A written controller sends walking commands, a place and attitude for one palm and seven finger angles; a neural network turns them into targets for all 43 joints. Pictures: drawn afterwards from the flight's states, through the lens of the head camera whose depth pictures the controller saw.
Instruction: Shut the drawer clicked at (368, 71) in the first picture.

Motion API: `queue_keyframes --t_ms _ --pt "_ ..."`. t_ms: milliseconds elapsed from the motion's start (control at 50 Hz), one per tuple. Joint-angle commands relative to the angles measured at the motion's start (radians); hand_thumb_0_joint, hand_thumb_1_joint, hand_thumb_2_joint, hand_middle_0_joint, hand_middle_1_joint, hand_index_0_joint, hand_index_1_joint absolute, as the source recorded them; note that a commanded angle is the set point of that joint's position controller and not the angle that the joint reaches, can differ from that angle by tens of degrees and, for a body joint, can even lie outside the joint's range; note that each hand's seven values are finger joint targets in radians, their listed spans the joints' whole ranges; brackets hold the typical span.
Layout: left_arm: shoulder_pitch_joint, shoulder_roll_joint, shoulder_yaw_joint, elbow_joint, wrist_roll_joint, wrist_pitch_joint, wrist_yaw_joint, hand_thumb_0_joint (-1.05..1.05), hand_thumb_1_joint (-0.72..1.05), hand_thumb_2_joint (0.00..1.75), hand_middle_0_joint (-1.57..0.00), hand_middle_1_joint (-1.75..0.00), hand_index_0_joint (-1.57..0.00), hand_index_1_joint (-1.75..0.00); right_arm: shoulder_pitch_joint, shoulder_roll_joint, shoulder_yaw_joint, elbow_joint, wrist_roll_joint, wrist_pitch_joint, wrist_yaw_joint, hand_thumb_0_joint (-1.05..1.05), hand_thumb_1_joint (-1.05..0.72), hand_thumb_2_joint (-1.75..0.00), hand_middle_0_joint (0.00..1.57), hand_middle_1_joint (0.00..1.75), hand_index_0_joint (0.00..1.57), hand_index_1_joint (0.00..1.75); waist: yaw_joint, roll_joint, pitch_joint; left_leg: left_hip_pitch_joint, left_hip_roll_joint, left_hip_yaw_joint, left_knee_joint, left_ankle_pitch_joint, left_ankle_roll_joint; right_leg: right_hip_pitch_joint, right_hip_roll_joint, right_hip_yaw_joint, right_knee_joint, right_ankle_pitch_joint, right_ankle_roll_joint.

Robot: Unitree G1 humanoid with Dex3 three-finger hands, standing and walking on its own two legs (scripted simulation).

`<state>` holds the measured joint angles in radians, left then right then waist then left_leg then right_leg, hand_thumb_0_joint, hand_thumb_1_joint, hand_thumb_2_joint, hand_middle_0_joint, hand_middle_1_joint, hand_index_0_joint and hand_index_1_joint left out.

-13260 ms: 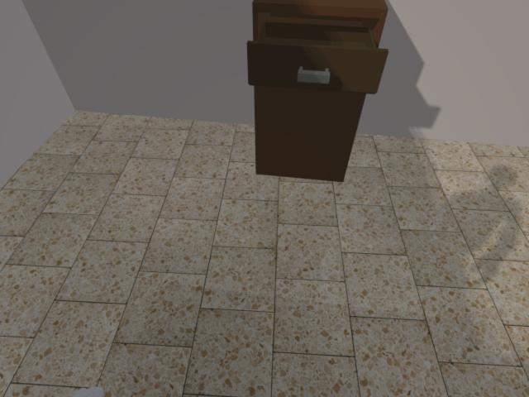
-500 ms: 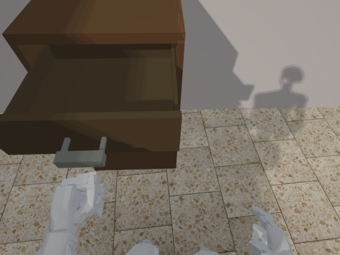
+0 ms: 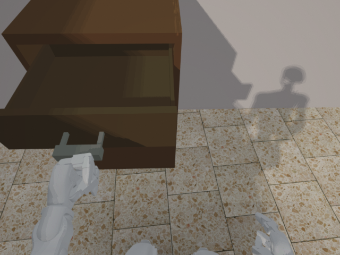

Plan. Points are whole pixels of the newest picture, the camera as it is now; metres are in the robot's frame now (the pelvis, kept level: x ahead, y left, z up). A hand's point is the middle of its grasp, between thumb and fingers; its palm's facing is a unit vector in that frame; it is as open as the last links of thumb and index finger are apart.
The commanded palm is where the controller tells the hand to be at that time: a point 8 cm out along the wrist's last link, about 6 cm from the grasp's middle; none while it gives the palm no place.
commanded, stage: push the drawer shut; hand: left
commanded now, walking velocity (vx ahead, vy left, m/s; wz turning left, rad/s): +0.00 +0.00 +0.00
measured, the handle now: (81, 144) +0.35 +0.23 +0.06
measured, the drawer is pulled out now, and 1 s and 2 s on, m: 0.26 0.15 0.02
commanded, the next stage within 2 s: none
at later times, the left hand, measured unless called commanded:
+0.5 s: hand (99, 152) +0.34 +0.18 +0.05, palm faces +0.06 -1.00 -0.05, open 3.1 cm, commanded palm +0.32 +0.23 +0.06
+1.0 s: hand (102, 134) +0.39 +0.19 +0.05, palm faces +0.07 -1.00 -0.04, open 3.1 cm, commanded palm +0.38 +0.24 +0.06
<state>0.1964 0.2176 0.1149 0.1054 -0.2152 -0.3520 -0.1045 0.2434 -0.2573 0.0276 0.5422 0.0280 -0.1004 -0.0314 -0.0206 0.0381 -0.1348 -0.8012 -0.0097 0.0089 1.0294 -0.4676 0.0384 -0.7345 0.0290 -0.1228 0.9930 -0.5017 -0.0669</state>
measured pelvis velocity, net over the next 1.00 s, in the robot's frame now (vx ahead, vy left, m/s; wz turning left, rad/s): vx -0.01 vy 0.01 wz -0.02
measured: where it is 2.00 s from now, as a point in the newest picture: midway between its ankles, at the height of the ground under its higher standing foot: outside the picture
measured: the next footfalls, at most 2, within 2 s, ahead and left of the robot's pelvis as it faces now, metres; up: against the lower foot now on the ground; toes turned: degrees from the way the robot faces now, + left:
none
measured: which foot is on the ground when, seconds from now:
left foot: down 0.00-1.00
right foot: down 0.00-1.00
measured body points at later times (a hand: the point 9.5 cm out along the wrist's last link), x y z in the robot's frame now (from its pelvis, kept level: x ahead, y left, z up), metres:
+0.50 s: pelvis -0.01 +0.00 +0.00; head +0.06 +0.01 +0.45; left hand +0.33 +0.23 +0.06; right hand +0.13 -0.24 -0.10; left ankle +0.02 +0.09 -0.67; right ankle -0.01 -0.08 -0.67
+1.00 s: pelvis -0.01 +0.01 +0.00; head +0.07 +0.02 +0.45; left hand +0.38 +0.24 +0.06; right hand +0.09 -0.24 -0.11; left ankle +0.02 +0.09 -0.67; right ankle -0.01 -0.08 -0.67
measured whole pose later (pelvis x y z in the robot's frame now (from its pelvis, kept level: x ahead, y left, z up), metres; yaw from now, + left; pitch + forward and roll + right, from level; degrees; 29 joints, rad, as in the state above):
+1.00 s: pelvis -0.01 +0.01 +0.00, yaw -1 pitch +15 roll -2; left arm -0.38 0.27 0.21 0.69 -0.16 -0.42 -0.08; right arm 0.28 -0.26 0.03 0.63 0.03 -0.03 -0.02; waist -0.06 0.02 -0.11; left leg -0.83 -0.01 0.03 1.01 -0.44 0.06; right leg -0.77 0.03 -0.10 0.97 -0.46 -0.05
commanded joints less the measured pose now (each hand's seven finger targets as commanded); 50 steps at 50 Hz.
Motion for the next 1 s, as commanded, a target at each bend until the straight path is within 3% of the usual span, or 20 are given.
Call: queue_keyframes --t_ms 0,20,40,180,220,280,340,360,420,440,520,560,600,660,720,840,860,940,960,980 --pt "-0.280 0.122 0.067 -0.166 -0.019 -0.081 0.011 0.00 0.90 0.90 -1.40 -1.60 -1.40 -1.60 -0.050 -0.127 -0.052 -0.122 0.000 -0.054 -0.010 0.00 -0.90 -0.90 0.20 0.30 0.20 0.30 -0.031 -0.007 -0.210 0.131 0.007 -0.048 -0.130 0.184 -0.002 0.112 -0.022 0.133 -0.169 0.213 0.053" --pt "-0.322 0.144 0.080 -0.160 -0.018 -0.085 0.012 0.00 0.90 0.90 -1.40 -1.60 -1.40 -1.60 -0.049 -0.131 -0.053 -0.113 0.000 -0.053 -0.012 0.00 -0.90 -0.90 0.20 0.30 0.20 0.30 -0.040 -0.018 -0.213 0.128 0.009 -0.050 -0.125 0.184 0.001 0.110 -0.021 0.135 -0.169 0.211 0.054" --pt "-0.330 0.152 0.092 -0.136 -0.017 -0.087 0.009 0.00 0.90 0.90 -1.40 -1.60 -1.40 -1.60 -0.048 -0.130 -0.054 -0.108 0.002 -0.053 -0.012 0.00 -0.90 -0.90 0.20 0.30 0.20 0.30 -0.032 -0.013 -0.226 0.129 0.008 -0.047 -0.125 0.189 0.000 0.120 -0.022 0.143 -0.168 0.217 0.053" --pt "-0.475 0.154 0.086 -0.052 -0.019 -0.078 0.003 0.00 0.90 0.90 -1.40 -1.60 -1.40 -1.60 -0.045 -0.132 -0.052 -0.086 0.008 -0.050 -0.016 0.00 -0.90 -0.90 0.20 0.30 0.20 0.30 -0.037 0.010 -0.248 0.154 0.009 -0.047 -0.139 0.185 -0.002 0.122 -0.023 0.143 -0.177 0.212 0.053" --pt "-0.505 0.179 0.108 -0.001 -0.020 -0.069 0.007 0.00 0.90 0.90 -1.40 -1.60 -1.40 -1.60 -0.038 -0.138 -0.050 -0.079 0.007 -0.047 -0.018 0.00 -0.90 -0.90 0.20 0.30 0.20 0.30 -0.042 -0.027 -0.235 0.140 0.012 -0.052 -0.141 0.177 0.000 0.119 -0.020 0.142 -0.182 0.203 0.055" --pt "-0.567 0.148 0.078 0.020 -0.012 -0.076 0.009 0.00 0.90 0.90 -1.40 -1.60 -1.40 -1.60 -0.036 -0.134 -0.051 -0.077 0.007 -0.046 -0.015 0.00 -0.90 -0.90 0.20 0.30 0.20 0.30 -0.042 0.013 -0.255 0.175 0.011 -0.051 -0.150 0.184 -0.004 0.107 -0.021 0.134 -0.175 0.212 0.051" --pt "-0.617 0.151 0.078 0.069 -0.006 -0.076 0.017 0.00 0.90 0.90 -1.40 -1.60 -1.40 -1.60 -0.028 -0.138 -0.048 -0.072 0.006 -0.040 -0.012 0.00 -0.90 -0.90 0.20 0.30 0.20 0.30 -0.050 -0.016 -0.244 0.166 0.011 -0.055 -0.154 0.167 -0.002 0.099 -0.020 0.132 -0.181 0.194 0.053" --pt "-0.630 0.172 0.105 0.086 -0.008 -0.079 0.020 0.00 0.90 0.90 -1.40 -1.60 -1.40 -1.60 -0.021 -0.140 -0.051 -0.068 0.005 -0.038 -0.012 0.00 -0.90 -0.90 0.20 0.30 0.20 0.30 -0.045 -0.035 -0.252 0.162 0.011 -0.052 -0.155 0.169 -0.002 0.112 -0.020 0.135 -0.183 0.199 0.054" --pt "-0.641 0.193 0.117 0.105 0.002 -0.089 0.022 0.00 0.90 0.90 -1.40 -1.60 -1.40 -1.60 -0.013 -0.143 -0.051 -0.069 0.005 -0.031 -0.009 0.00 -0.90 -0.90 0.20 0.30 0.20 0.30 -0.035 0.004 -0.270 0.177 0.012 -0.053 -0.162 0.192 -0.004 0.119 -0.018 0.130 -0.174 0.220 0.047" --pt "-0.655 0.167 0.097 0.118 0.002 -0.088 0.021 0.00 0.90 0.90 -1.40 -1.60 -1.40 -1.60 -0.012 -0.139 -0.049 -0.070 0.004 -0.028 -0.007 0.00 -0.90 -0.90 0.20 0.30 0.20 0.30 -0.040 0.003 -0.264 0.181 0.010 -0.051 -0.162 0.195 -0.004 0.117 -0.018 0.132 -0.177 0.229 0.048" --pt "-0.753 0.189 0.109 0.184 0.008 -0.095 0.025 0.00 0.90 0.90 -1.40 -1.60 -1.40 -1.60 0.003 -0.146 -0.050 -0.055 0.003 -0.016 -0.008 0.00 -0.90 -0.90 0.20 0.30 0.20 0.30 -0.059 -0.032 -0.237 0.160 0.014 -0.058 -0.163 0.170 -0.003 0.089 -0.015 0.127 -0.176 0.202 0.050" --pt "-0.778 0.198 0.117 0.185 0.011 -0.104 0.026 0.00 0.90 0.90 -1.40 -1.60 -1.40 -1.60 0.011 -0.146 -0.054 -0.050 0.002 -0.012 -0.007 0.00 -0.90 -0.90 0.20 0.30 0.20 0.30 -0.053 0.006 -0.285 0.192 0.014 -0.056 -0.161 0.192 -0.005 0.092 -0.017 0.128 -0.168 0.224 0.047" --pt "-0.764 0.191 0.118 0.201 0.012 -0.106 0.027 0.00 0.90 0.90 -1.40 -1.60 -1.40 -1.60 0.022 -0.147 -0.056 -0.050 0.001 -0.007 -0.003 0.00 -0.90 -0.90 0.20 0.30 0.20 0.30 -0.045 0.005 -0.295 0.214 0.015 -0.062 -0.169 0.218 -0.011 0.095 -0.014 0.117 -0.164 0.242 0.044" --pt "-0.801 0.171 0.094 0.202 0.020 -0.113 0.035 0.00 0.90 0.90 -1.40 -1.60 -1.40 -1.60 0.037 -0.148 -0.061 -0.043 0.000 0.000 0.003 0.00 -0.90 -0.90 0.20 0.30 0.20 0.30 -0.054 0.019 -0.320 0.255 0.021 -0.070 -0.167 0.258 -0.014 0.076 -0.011 0.108 -0.154 0.267 0.043" --pt "-0.831 0.210 0.122 0.242 0.027 -0.120 0.044 0.00 0.90 0.90 -1.40 -1.60 -1.40 -1.60 0.047 -0.156 -0.062 -0.034 -0.002 0.009 0.004 0.00 -0.90 -0.90 0.20 0.30 0.20 0.30 -0.058 -0.017 -0.299 0.227 0.021 -0.071 -0.168 0.245 -0.011 0.079 -0.007 0.110 -0.158 0.259 0.043" --pt "-0.904 0.212 0.126 0.291 0.034 -0.136 0.044 0.00 0.90 0.90 -1.40 -1.60 -1.40 -1.60 0.060 -0.153 -0.060 -0.026 -0.005 0.025 0.007 0.00 -0.90 -0.90 0.20 0.30 0.20 0.30 -0.062 0.015 -0.321 0.239 0.019 -0.066 -0.164 0.258 -0.012 0.077 -0.007 0.115 -0.154 0.273 0.043" --pt "-0.913 0.245 0.158 0.322 0.034 -0.135 0.045 0.00 0.90 0.90 -1.40 -1.60 -1.40 -1.60 0.064 -0.156 -0.061 -0.020 -0.005 0.030 0.006 0.00 -0.90 -0.90 0.20 0.30 0.20 0.30 -0.061 0.011 -0.305 0.232 0.020 -0.067 -0.165 0.253 -0.014 0.071 -0.007 0.114 -0.156 0.269 0.042" --pt "-1.024 0.247 0.148 0.379 0.038 -0.144 0.040 0.00 0.90 0.90 -1.40 -1.60 -1.40 -1.60 0.073 -0.157 -0.057 -0.008 -0.004 0.040 0.005 0.00 -0.90 -0.90 0.20 0.30 0.20 0.30 -0.082 0.010 -0.291 0.222 0.021 -0.072 -0.163 0.217 -0.012 0.042 -0.005 0.115 -0.158 0.233 0.043" --pt "-1.030 0.245 0.148 0.397 0.041 -0.146 0.039 0.00 0.90 0.90 -1.40 -1.60 -1.40 -1.60 0.075 -0.158 -0.057 -0.009 -0.005 0.042 0.005 0.00 -0.90 -0.90 0.20 0.30 0.20 0.30 -0.078 0.030 -0.295 0.226 0.021 -0.075 -0.166 0.214 -0.015 0.031 -0.005 0.113 -0.157 0.224 0.041" --pt "-1.070 0.223 0.126 0.403 0.038 -0.148 0.037 0.00 0.90 0.90 -1.40 -1.60 -1.40 -1.60 0.074 -0.156 -0.056 -0.006 -0.004 0.042 0.006 0.00 -0.90 -0.90 0.20 0.30 0.20 0.30 -0.091 0.033 -0.304 0.236 0.020 -0.074 -0.161 0.207 -0.012 0.020 -0.006 0.114 -0.160 0.218 0.043"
